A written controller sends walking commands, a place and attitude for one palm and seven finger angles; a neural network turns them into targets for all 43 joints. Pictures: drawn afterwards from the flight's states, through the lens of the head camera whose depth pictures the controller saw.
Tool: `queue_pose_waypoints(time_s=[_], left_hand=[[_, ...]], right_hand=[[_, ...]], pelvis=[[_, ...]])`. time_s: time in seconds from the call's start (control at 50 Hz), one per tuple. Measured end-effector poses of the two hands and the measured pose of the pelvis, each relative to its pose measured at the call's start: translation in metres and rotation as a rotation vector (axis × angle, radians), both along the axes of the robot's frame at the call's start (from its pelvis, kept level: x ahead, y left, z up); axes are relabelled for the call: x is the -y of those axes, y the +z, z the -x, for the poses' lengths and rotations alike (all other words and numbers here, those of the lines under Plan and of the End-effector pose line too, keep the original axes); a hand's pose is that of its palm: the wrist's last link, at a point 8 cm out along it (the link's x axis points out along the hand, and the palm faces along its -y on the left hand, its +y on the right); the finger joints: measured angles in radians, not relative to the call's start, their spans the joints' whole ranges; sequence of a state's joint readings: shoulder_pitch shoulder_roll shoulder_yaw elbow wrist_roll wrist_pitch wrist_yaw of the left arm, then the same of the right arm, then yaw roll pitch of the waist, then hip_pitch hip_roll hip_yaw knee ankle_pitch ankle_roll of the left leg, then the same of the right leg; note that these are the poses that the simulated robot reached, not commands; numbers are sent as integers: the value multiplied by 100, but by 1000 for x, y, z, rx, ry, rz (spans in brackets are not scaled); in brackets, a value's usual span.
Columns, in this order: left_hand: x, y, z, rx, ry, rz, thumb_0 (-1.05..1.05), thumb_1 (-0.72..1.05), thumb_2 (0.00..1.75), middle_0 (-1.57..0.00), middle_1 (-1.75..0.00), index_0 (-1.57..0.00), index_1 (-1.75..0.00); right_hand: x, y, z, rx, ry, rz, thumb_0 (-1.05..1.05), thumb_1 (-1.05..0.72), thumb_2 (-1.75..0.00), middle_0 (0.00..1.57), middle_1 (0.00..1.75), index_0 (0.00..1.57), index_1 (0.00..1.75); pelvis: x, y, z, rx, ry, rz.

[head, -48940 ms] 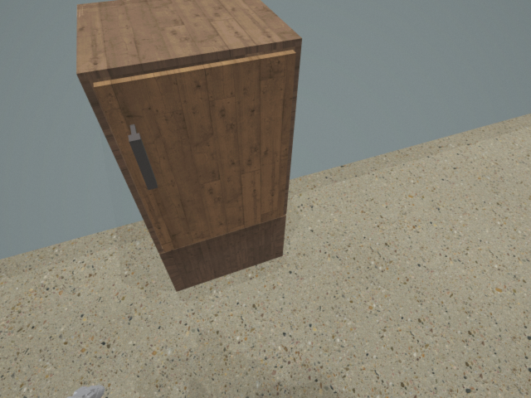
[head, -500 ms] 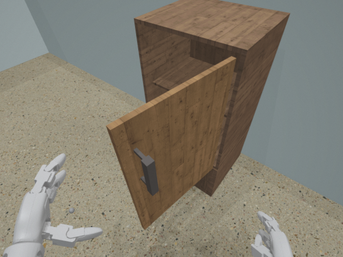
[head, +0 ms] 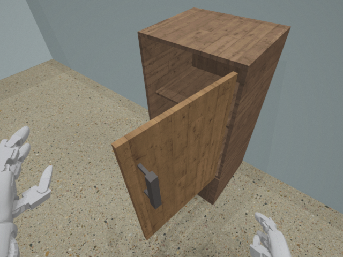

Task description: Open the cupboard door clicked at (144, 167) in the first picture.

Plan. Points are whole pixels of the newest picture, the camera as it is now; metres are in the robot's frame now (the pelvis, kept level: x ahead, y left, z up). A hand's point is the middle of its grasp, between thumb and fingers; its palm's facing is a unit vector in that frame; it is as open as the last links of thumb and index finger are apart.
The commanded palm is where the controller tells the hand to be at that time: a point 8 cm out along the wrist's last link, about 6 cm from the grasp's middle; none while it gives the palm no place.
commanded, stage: draw the hand back to the body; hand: left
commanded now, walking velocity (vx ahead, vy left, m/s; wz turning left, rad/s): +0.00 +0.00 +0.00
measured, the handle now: (149, 186) +0.30 +0.10 -0.02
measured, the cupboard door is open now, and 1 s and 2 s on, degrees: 81 81 81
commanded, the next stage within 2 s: step back with the hand held close in 0.38 s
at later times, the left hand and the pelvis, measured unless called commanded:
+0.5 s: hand (49, 190) +0.18 +0.24 +0.15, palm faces +0.45 -0.80 -0.40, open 7.4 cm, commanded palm +0.13 +0.28 +0.18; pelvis -0.01 -0.02 +0.00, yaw +0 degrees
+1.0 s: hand (24, 206) +0.15 +0.26 +0.16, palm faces +0.33 -0.79 -0.51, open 7.4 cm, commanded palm +0.09 +0.30 +0.18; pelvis -0.06 +0.01 +0.00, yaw -1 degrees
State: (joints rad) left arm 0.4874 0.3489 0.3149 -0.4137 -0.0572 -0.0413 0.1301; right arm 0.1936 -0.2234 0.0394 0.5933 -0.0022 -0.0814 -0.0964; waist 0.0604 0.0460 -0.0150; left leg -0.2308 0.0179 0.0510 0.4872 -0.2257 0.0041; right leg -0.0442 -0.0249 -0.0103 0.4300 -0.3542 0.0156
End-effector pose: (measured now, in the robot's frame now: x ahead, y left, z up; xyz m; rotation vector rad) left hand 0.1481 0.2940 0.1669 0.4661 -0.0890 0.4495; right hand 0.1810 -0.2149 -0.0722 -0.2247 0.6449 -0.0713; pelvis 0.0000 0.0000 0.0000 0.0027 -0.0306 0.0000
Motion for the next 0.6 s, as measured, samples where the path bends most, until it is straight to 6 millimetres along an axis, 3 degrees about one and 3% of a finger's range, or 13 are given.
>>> queue_pose_waypoints(time_s=[0.08,0.22,0.52,0.6], left_hand=[[-1,10,0,37,13,-17,1,73,82,-20,-30,-20,-30],[8,0,2,1,7,20,1,85,87,-21,-30,-20,-30],[20,3,8,13,3,16,2,89,89,-21,-30,-21,-30],[19,17,7,46,-23,-55,2,89,89,-21,-30,-21,-30]], right_hand=[[5,-1,1,-9,-5,-4,2,-90,-89,20,30,20,30],[16,-3,8,-30,-20,-1,2,-90,-89,20,30,20,30],[32,-3,12,-27,-36,5,2,-91,-89,20,30,20,30],[34,-3,13,-45,-40,12,2,-90,-89,20,30,20,30]], pelvis=[[3,1,1,8,-1,-2],[10,3,3,16,-1,-3],[23,4,7,33,2,-1],[23,3,10,10,12,12]])
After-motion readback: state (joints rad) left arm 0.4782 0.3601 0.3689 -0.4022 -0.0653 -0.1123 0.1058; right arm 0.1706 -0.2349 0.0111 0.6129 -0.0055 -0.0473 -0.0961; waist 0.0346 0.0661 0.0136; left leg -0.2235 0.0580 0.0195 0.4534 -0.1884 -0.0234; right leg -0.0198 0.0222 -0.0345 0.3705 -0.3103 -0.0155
